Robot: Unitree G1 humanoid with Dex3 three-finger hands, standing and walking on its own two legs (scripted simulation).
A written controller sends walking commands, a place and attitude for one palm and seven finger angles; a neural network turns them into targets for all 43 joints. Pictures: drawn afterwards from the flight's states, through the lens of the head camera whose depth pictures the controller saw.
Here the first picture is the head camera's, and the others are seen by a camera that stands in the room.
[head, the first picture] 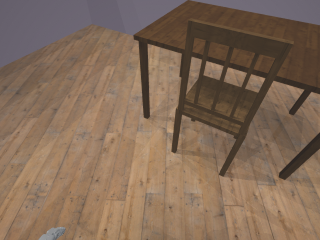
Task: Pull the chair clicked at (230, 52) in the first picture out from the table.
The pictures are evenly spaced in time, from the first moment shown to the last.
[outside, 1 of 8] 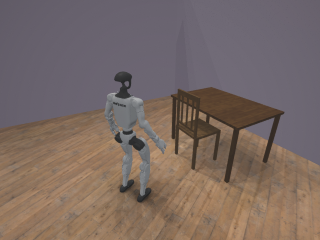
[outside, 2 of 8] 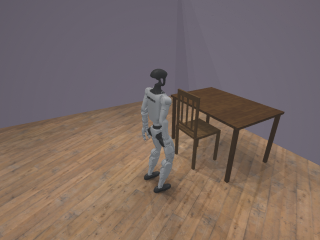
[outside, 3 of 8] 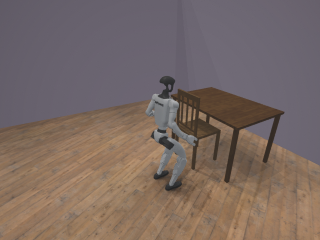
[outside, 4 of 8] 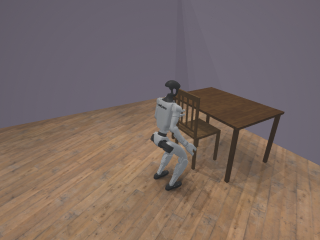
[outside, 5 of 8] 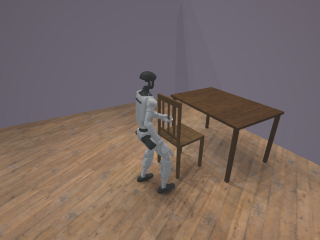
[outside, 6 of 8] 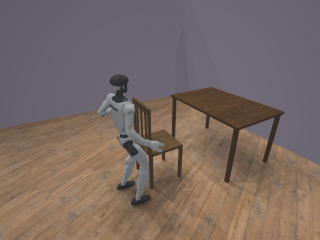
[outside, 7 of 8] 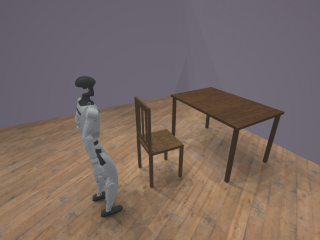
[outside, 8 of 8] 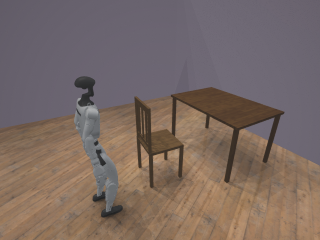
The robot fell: no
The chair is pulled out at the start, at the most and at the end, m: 0.00 0.61 0.58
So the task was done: yes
